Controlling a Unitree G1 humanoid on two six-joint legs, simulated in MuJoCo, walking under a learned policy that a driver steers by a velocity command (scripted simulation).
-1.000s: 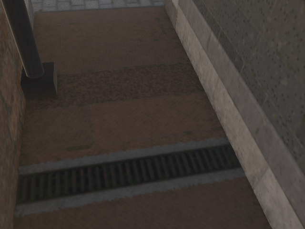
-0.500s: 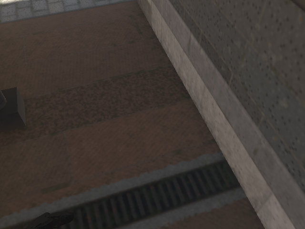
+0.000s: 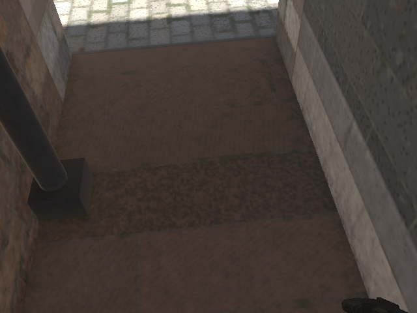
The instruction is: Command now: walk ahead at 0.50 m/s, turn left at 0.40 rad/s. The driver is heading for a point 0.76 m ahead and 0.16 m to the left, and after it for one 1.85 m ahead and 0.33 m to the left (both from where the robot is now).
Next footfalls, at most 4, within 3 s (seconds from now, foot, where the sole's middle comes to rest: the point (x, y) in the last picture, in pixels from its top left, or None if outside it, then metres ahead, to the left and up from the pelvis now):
0.06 left None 0.22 0.10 -0.77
0.54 right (238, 297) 0.52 -0.01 -0.77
0.98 left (139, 252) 0.67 0.33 -0.77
1.62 right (224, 224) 0.78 0.04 -0.77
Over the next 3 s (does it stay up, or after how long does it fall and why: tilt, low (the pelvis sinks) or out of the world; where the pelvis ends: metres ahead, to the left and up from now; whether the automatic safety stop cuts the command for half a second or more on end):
stays up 0.75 0.17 0.00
